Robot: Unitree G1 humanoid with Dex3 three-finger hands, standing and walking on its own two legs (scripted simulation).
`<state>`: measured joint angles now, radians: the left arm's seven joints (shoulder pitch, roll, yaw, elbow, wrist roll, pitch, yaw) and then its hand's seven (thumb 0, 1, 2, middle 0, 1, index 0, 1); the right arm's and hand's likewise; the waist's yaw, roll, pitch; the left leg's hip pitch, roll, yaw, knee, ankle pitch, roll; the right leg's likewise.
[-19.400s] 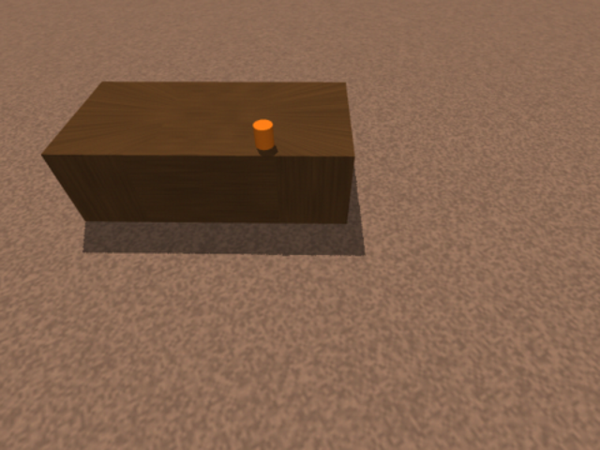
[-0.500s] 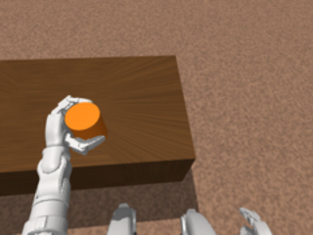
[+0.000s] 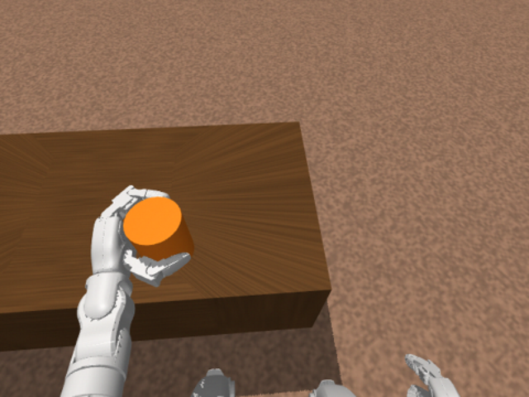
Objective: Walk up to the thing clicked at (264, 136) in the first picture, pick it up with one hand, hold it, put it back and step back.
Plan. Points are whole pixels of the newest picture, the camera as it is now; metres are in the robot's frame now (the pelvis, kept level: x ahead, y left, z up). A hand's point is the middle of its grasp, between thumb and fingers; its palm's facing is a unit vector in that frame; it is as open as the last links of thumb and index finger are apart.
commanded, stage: lift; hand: left
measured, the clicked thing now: (161, 236) +0.35 +0.17 +0.04
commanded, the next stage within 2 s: hold in 0.30 s
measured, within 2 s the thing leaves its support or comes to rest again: neither
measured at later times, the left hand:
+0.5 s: hand (154, 233) +0.35 +0.17 +0.07, palm faces +0.10 -0.99 +0.00, open 11.0 cm
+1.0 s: hand (153, 234) +0.34 +0.16 +0.08, palm faces +0.09 -1.00 +0.01, open 11.0 cm
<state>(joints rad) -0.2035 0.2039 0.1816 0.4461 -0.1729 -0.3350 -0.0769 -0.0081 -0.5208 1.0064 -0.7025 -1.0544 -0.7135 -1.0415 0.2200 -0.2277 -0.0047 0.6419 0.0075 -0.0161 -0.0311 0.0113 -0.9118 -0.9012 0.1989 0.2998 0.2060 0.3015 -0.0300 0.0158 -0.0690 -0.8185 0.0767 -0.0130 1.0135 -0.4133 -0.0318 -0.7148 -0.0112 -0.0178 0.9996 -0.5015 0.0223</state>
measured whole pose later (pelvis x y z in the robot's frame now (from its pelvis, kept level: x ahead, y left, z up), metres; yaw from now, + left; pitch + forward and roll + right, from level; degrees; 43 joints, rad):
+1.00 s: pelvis +0.01 +0.00 +0.03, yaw +0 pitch +7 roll -1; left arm -0.12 0.17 0.16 0.39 -0.18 -0.32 -0.09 -0.01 -0.54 1.04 -0.69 -1.09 -0.70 -1.08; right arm 0.21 -0.23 -0.01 0.65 0.01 -0.01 -0.03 0.01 -0.91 -0.90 0.20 0.30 0.21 0.30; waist -0.02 0.02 -0.04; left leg -0.60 0.07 0.00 0.84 -0.36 -0.04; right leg -0.51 -0.02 -0.01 0.84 -0.45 0.02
